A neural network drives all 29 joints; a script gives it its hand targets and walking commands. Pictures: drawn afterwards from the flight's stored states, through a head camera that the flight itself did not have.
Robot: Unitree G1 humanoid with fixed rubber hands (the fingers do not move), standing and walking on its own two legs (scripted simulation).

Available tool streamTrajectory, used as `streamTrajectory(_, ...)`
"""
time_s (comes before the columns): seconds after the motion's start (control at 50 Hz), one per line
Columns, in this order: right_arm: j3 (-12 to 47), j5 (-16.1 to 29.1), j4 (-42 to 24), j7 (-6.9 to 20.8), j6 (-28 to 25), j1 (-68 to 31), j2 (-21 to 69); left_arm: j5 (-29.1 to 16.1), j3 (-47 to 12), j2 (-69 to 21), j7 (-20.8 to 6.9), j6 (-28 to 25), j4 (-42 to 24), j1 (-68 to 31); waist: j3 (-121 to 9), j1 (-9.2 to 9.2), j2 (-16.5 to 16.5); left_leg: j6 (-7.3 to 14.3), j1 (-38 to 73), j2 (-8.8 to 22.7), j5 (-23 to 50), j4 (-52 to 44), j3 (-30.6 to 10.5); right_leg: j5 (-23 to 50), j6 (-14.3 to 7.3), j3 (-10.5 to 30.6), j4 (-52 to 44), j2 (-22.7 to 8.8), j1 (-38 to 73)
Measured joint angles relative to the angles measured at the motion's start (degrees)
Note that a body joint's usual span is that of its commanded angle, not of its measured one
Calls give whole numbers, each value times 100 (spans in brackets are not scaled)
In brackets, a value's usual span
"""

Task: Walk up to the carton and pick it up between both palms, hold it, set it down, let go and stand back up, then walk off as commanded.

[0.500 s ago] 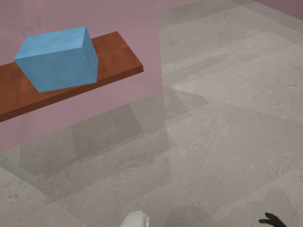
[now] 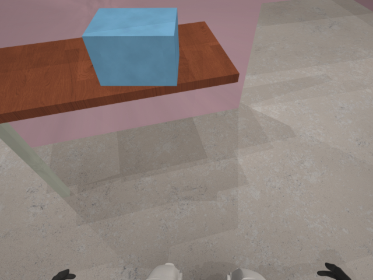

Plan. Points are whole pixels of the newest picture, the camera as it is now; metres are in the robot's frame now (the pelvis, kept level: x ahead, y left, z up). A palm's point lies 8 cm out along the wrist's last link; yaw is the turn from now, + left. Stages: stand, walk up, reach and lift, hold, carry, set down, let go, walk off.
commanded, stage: walk up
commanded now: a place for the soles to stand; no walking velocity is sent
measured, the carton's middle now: (138, 47) +0.87 +0.18 +0.04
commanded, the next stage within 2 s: none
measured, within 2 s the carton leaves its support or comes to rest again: neither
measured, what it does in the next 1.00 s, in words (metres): steps to the left: left foot, then right foot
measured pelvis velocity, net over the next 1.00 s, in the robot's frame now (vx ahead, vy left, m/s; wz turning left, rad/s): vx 0.08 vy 0.09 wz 0.14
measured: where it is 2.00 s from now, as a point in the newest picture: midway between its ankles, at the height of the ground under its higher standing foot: outside the picture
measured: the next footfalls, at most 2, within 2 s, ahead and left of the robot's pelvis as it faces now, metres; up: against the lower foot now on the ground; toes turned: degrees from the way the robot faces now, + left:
left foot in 0.28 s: +0.18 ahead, +0.21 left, +0.00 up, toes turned +1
right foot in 0.60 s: +0.17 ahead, -0.02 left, +0.00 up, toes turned +3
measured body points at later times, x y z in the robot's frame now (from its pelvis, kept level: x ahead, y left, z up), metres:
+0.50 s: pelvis +0.08 +0.09 +0.00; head +0.11 +0.11 +0.45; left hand +0.17 +0.41 -0.10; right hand +0.22 -0.21 -0.09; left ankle +0.14 +0.21 -0.69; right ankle +0.10 -0.04 -0.66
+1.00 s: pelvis +0.08 +0.09 +0.01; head +0.11 +0.11 +0.45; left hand +0.16 +0.41 -0.11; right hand +0.23 -0.20 -0.09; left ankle +0.10 +0.23 -0.69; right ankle +0.13 -0.03 -0.68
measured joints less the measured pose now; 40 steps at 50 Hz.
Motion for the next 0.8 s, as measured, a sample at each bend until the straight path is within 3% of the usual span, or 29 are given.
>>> streamTrajectory(0.12,11,0,-40,3,-4,1,25,0,0,-102,71,-18,194,522,-134,1,49,0,-573,-28,-180,1473,-3,34,329,4,-303,-276,253)
streamTrajectory(0.2,13,0,-61,42,-26,2,22,0,0,-116,71,-19,201,735,-131,4,78,0,-641,262,-185,1210,-10,25,518,-3,-509,-449,514)
streamTrajectory(0.26,13,1,-79,62,-118,9,17,0,0,-99,64,-7,199,735,-141,5,76,0,-492,421,-43,94,-13,-94,666,-8,-429,-604,572)
streamTrajectory(0.28,12,1,-79,60,-170,23,1,1,-1,-78,47,5,191,713,-125,3,80,0,-318,422,97,-382,-14,-208,642,-10,-248,-677,572)
streamTrajectory(0.32,20,-1,-69,-12,-246,25,-12,0,1,-49,6,99,199,550,58,5,60,-108,-212,302,491,-225,-2,-398,415,95,458,-831,530)
streamTrajectory(0.36,100,-1,-71,-74,-247,31,38,0,1,-36,-10,263,196,305,151,1,-9,-128,-118,201,305,-41,-9,-592,273,385,1301,-681,286)
streamTrajectory(0.42,197,0,-73,-167,-264,31,49,0,0,-20,-43,291,188,-57,257,7,-81,-121,85,180,239,-134,-36,-609,144,444,1812,-354,-32)
streamTrajectory(0.58,199,0,-74,-362,-323,31,49,0,0,-8,-90,291,187,-582,316,14,-288,-114,142,59,192,-181,-30,-595,161,456,402,-55,-151)
streamTrajectory(0.62,199,0,-72,-373,-324,30,44,0,-1,-32,-96,293,219,-582,328,11,-267,-128,133,70,197,-182,-40,214,178,452,57,-33,-131)
streamTrajectory(0.7,199,0,-70,-399,-323,28,26,0,0,-121,-114,291,369,-583,293,14,-253,-128,45,13,-345,347,-41,255,190,458,66,-109,-129)
streamTrajectory(0.8,200,0,-73,-406,-323,31,-42,0,0,-228,-117,291,371,-583,292,10,-243,-128,93,22,-503,692,-47,274,259,453,18,-287,-131)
